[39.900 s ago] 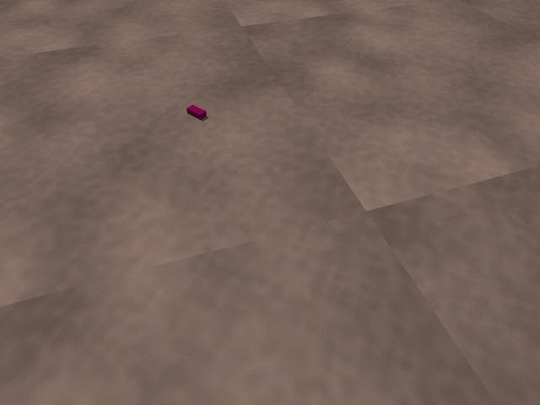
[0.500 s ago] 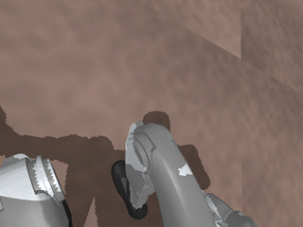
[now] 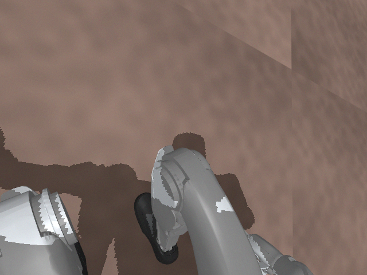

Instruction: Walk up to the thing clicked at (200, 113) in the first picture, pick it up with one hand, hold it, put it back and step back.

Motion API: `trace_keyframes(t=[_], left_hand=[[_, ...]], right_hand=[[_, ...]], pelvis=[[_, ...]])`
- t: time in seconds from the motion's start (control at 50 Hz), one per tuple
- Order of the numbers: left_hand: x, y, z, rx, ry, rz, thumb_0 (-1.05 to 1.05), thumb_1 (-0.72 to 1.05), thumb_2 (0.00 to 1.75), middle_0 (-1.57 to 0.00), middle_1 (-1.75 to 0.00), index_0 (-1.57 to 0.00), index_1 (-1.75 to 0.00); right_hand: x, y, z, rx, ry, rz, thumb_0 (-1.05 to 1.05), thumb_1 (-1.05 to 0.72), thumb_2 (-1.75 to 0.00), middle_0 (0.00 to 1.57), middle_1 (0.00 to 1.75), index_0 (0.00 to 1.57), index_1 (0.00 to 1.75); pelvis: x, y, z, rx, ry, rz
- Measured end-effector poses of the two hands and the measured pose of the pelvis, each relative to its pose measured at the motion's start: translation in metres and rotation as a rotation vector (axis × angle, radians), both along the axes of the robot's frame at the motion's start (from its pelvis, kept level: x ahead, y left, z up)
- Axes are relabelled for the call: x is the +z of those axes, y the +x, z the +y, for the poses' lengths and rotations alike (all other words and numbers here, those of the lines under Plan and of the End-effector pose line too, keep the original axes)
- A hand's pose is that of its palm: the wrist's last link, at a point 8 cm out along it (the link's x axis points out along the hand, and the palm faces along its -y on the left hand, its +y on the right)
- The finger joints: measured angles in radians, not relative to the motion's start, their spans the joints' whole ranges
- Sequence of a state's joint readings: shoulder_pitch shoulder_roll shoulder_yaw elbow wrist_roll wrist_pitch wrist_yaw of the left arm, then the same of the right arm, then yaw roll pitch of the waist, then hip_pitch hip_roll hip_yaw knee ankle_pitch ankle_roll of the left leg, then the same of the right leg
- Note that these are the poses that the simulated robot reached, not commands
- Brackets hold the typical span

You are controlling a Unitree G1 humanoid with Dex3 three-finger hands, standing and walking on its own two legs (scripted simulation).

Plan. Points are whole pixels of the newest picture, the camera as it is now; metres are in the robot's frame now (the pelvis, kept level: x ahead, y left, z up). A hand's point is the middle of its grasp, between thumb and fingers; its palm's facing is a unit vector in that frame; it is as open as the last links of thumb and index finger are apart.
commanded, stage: withdraw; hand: left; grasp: from above
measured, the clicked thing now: out of the picture +0.40 +0.35 -0.28
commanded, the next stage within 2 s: home in 0.82 s
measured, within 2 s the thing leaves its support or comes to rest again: neither
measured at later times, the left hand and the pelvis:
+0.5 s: hand out of the picture +0.39 +0.37 -0.10, palm faces -0.37 -0.09 -0.92, open 13.3 cm; pelvis +0.00 +0.00 +0.04, yaw +6 degrees
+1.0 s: hand out of the picture +0.40 +0.35 -0.16, palm faces -0.39 -0.12 -0.91, open 12.9 cm; pelvis -0.01 -0.01 +0.02, yaw +6 degrees
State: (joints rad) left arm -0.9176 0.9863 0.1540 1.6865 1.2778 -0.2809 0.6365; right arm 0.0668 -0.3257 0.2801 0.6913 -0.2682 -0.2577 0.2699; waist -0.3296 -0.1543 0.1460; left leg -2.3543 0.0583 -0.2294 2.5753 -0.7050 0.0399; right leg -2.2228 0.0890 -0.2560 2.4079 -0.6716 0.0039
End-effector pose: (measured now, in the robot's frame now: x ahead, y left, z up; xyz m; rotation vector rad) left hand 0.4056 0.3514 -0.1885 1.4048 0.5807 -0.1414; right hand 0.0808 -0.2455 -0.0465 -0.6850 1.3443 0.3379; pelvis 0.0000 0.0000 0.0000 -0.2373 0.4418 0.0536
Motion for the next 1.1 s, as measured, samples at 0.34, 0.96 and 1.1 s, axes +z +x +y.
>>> trace_keyframes(t=[0.34, 0.96, 1.1], left_hand=[[0.072, 0.005, 0.021, 0.033, 0.080, -0.139, 0.00, -0.35, 0.87, -0.19, -0.87, -0.20, -0.86], [0.093, -0.013, 0.002, -0.075, 0.030, -0.017, 0.00, -0.32, 0.87, -0.22, -0.87, -0.23, -0.85], [0.101, 0.009, 0.008, 0.020, 0.058, -0.114, 0.00, -0.19, 0.93, -0.26, -0.77, -0.25, -0.77]], right_hand=[[-0.005, 0.014, -0.005, -0.104, 0.044, -0.037, 0.00, -0.89, -0.90, 0.21, 0.30, 0.21, 0.30], [-0.006, 0.006, -0.026, -0.167, -0.081, -0.051, 0.00, -0.89, -0.90, 0.20, 0.30, 0.20, 0.30], [-0.018, -0.012, -0.013, -0.229, -0.031, 0.005, 0.00, -0.89, -0.90, 0.20, 0.30, 0.20, 0.30]], pelvis=[[0.011, 0.006, -0.001, 0.022, 0.017, 0.080], [0.024, -0.009, -0.010, 0.069, 0.080, 0.086], [0.020, -0.001, -0.007, 0.063, 0.071, 0.123]])
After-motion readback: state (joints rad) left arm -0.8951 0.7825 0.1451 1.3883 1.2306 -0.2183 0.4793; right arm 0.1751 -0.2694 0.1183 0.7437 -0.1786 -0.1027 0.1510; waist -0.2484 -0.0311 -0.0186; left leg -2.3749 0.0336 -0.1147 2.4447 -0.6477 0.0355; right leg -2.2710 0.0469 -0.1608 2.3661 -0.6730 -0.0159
